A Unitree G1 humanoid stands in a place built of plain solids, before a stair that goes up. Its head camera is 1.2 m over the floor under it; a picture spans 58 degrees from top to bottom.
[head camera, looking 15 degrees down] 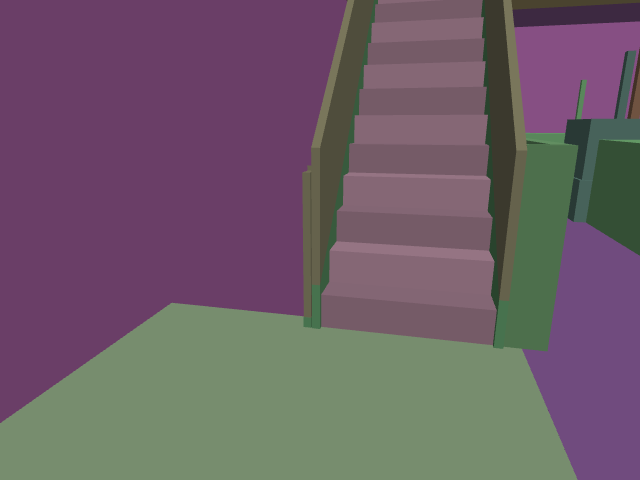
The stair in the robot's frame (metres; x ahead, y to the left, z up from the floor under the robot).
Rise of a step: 0.21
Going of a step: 0.23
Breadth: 0.99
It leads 13 degrees to the right of straight ahead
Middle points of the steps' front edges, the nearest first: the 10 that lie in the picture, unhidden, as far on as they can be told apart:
2.31 -0.49 0.21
2.53 -0.54 0.42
2.75 -0.59 0.63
2.98 -0.65 0.85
3.20 -0.70 1.06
3.42 -0.75 1.27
3.65 -0.81 1.48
3.87 -0.86 1.69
4.09 -0.91 1.90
4.32 -0.96 2.11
